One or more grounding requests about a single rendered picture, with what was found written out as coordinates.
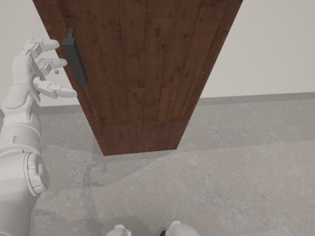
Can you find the robot left forearm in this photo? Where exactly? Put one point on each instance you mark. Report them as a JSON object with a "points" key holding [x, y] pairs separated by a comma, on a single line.
{"points": [[21, 128]]}

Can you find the right robot shin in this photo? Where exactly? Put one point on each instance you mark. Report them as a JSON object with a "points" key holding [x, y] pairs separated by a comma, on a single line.
{"points": [[175, 223]]}

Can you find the cupboard door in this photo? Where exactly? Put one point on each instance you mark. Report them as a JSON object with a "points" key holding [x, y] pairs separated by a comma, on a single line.
{"points": [[146, 60]]}

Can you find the robot right thigh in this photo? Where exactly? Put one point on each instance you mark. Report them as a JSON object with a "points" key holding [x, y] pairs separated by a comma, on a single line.
{"points": [[181, 230]]}

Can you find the robot left hand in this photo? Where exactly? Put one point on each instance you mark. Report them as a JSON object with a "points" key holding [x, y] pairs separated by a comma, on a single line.
{"points": [[25, 70]]}

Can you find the robot left upper arm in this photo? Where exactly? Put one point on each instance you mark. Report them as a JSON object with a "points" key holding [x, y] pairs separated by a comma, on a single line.
{"points": [[23, 177]]}

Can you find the handle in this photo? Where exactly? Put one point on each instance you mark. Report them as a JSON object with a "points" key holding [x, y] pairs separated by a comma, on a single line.
{"points": [[72, 53]]}

